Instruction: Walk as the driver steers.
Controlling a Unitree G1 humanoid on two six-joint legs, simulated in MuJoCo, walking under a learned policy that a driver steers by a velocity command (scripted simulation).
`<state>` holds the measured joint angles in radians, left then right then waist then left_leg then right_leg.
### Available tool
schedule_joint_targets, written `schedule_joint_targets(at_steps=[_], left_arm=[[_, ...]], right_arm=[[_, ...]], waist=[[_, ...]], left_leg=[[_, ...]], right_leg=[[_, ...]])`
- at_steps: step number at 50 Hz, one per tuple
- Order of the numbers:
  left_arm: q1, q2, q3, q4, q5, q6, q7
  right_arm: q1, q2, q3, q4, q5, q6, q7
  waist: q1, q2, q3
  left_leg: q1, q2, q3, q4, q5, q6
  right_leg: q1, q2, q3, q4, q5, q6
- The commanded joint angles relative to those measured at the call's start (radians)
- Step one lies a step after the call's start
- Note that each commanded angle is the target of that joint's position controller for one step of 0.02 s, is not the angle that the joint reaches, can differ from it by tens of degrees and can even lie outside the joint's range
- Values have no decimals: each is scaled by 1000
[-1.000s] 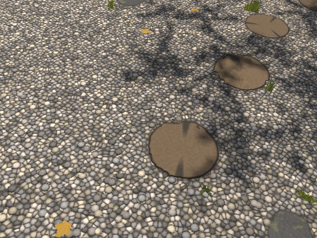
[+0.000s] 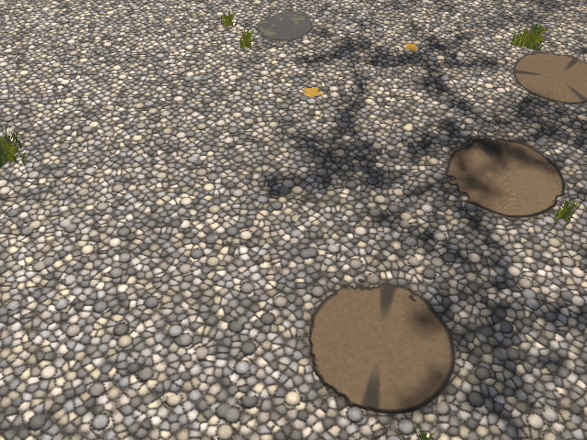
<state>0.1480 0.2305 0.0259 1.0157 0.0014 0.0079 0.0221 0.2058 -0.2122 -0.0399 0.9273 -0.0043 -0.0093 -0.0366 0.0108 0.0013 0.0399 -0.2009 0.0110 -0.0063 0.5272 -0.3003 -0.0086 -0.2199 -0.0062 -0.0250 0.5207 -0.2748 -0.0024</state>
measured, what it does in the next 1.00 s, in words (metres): walks ahead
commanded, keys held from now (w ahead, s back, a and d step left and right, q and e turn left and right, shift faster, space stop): no key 0.44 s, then w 0.32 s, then w+e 0.20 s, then e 0.04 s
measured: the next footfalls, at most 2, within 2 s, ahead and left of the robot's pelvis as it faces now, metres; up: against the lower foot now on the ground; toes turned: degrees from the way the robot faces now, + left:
right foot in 1.14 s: +0.39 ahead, -0.11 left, +0.00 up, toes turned -11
left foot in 1.62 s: +0.48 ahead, +0.08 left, +0.00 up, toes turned -32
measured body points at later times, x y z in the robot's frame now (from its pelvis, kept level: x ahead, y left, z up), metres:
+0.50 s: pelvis +0.00 +0.00 +0.00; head +0.00 +0.00 +0.45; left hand +0.04 +0.24 -0.15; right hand +0.03 -0.25 -0.15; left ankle -0.01 +0.12 -0.73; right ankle +0.00 -0.12 -0.73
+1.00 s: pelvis +0.14 +0.02 +0.00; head +0.16 +0.03 +0.45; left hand +0.32 +0.25 -0.13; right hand +0.02 -0.20 -0.14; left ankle +0.01 +0.12 -0.74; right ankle +0.30 -0.14 -0.68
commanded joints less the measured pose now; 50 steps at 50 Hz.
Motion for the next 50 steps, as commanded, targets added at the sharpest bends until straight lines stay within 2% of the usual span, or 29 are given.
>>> schedule_joint_targets(at_steps=[1, 22, 23, 24, 26, 27, 29, 30, 31, 32, 33, 34, 35, 36, 37, 38, 39, 40, 41, 42, 43, 44, 46, 48, 50], left_arm=[[6, 102, 18, -16, -1, -5, 7], [42, 78, 10, 62, 0, -5, 14], [64, 73, 9, 74, -1, -4, 15], [75, 92, 17, 77, -9, -2, 18], [91, 121, 28, 68, -18, -6, 20], [117, 135, 34, 68, -23, -17, 18], [178, 176, 52, 78, -28, -38, 13], [170, 175, 54, 70, -26, -46, 12], [135, 167, 53, 53, -25, -53, 9], [83, 164, 52, 30, -32, -56, 6], [13, 162, 51, 6, -44, -54, 2], [-12, 149, 49, -9, -47, -53, -1], [-26, 105, 37, -22, -41, -58, -4], [-40, 43, 23, -50, -32, -72, -8], [-73, 61, 27, -78, -41, -89, -7], [-60, 81, 32, -74, -55, -100, -14], [-19, 81, 32, -54, -57, -108, -22], [-8, 88, 37, -44, -48, -112, -24], [-18, 99, 45, -42, -40, -112, -27], [-16, 89, 47, -39, -37, -106, -33], [-22, 58, 42, -41, -39, -99, -40], [-41, 43, 39, -49, -37, -93, -45], [-133, 19, 28, -97, -36, -83, -48], [-216, 5, 15, -140, -32, -81, -57], [-267, 6, 8, -171, -25, -79, -69]], right_arm=[[20, -106, -23, -14, 0, -6, -4], [48, -81, -9, 129, 1, 0, -13], [70, -72, -7, 143, 2, 2, -14], [78, -78, -11, 148, 9, 3, -16], [59, -85, -14, 132, 14, -4, -18], [45, -68, -10, 121, 15, -17, -15], [33, -28, -4, 109, 20, -45, 1], [30, -37, -7, 106, 24, -54, 10], [42, -38, -10, 107, 28, -61, 16], [73, -30, -10, 116, 32, -67, 20], [141, -21, -11, 143, 33, -71, 20], [203, -32, -19, 177, 24, -71, 18], [303, -78, -34, 206, 17, -71, 16], [424, -174, -57, 220, 23, -75, 17], [430, -194, -53, 218, 7, -92, 28], [354, -127, -32, 194, 5, -108, 29], [301, -101, -24, 175, 9, -117, 32], [261, -103, -21, 160, 12, -118, 37], [248, -82, -13, 154, 10, -114, 38], [262, -50, -3, 156, 1, -107, 37], [287, -60, -3, 163, -7, -104, 32], [302, -60, -2, 164, -10, -100, 27], [286, -87, -4, 153, -18, -99, 16], [280, -116, -7, 142, -14, -101, 6], [285, -130, -9, 140, -7, -97, 0]], waist=[[0, 3, -47], [-5, -2, -1], [-5, -7, -23], [-3, -18, -8], [7, -52, 70], [17, -87, 94], [27, -185, 82], [18, -175, 87], [-6, -160, 89], [-39, -153, 91], [-87, -143, 93], [-108, -101, 92], [-132, 27, 49], [-155, 275, 3], [-147, 293, 42], [-98, 156, 97], [-68, 110, 95], [-51, 77, 82], [-46, 69, 82], [-46, 75, 61], [-51, 103, 53], [-56, 90, 57], [-62, 74, 84], [-76, 76, 101], [-80, 75, 121]], left_leg=[[9, 30, -27, -78, 277, 25], [-11, 16, -5, -124, 146, 13], [-5, 2, 11, -119, 41, 16], [-32, -21, 33, -90, -119, 27], [-145, -27, 37, -36, -330, 52], [-201, -24, 40, 16, -311, 57], [-243, -20, 68, 198, -157, 58], [-232, 6, 43, 253, -147, 74], [-209, 19, 33, 254, -175, 91], [-141, 24, 38, 164, -187, 110], [9, 10, 62, 1, -130, 127], [134, -25, 76, -82, -46, 117], [255, 67, -73, -153, -80, 129], [373, 280, -432, -327, -253, 221], [323, 399, -680, -396, -339, 312], [313, 385, -626, -384, -327, 298], [324, 341, -500, -375, -245, 251], [323, 308, -397, -379, -128, 209], [314, 282, -295, -382, 21, 176], [308, 243, -200, -379, 140, 148], [286, 234, -142, -377, 232, 147], [281, 218, -84, -374, 313, 145], [207, 205, -16, -404, 323, 143], [147, 200, 50, -436, 337, 137], [118, 200, 112, -415, 467, 126]], right_leg=[[31, -34, 36, -72, 228, -27], [14, -27, 36, -122, 119, -28], [22, -18, 30, -128, 0, -33], [4, -10, 32, -128, -189, -49], [-63, -62, 115, -177, -484, -98], [-54, -119, 200, -217, -544, -130], [-17, -277, 427, -332, -593, -215], [-53, -317, 482, -361, -574, -239], [-83, -320, 473, -364, -539, -234], [-124, -294, 412, -352, -495, -207], [-211, -235, 310, -315, -440, -166], [-275, -159, 211, -221, -355, -131], [-357, -85, 106, -7, -241, -88], [-521, 20, -51, 325, -182, -28], [-642, 22, 29, 531, -288, -43], [-713, -40, 87, 642, -208, -62], [-735, -65, 98, 668, -105, -79], [-725, -84, 97, 642, -26, -85], [-699, -99, 102, 595, 32, -84], [-662, -100, 91, 573, 75, -82], [-633, -92, 82, 546, 109, -71], [-631, -80, 76, 515, 135, -62], [-590, -63, 59, 375, 211, -49], [-512, -49, 3, 241, 290, -46], [-425, -30, -48, 157, 318, -55]])
Velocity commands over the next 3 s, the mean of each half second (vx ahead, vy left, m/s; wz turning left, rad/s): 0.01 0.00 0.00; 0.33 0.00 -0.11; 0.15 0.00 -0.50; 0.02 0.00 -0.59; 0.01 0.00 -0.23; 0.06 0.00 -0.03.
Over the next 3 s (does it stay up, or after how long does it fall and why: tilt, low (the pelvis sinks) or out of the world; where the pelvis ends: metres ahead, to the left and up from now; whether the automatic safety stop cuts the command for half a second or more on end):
stays up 0.37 -0.06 0.00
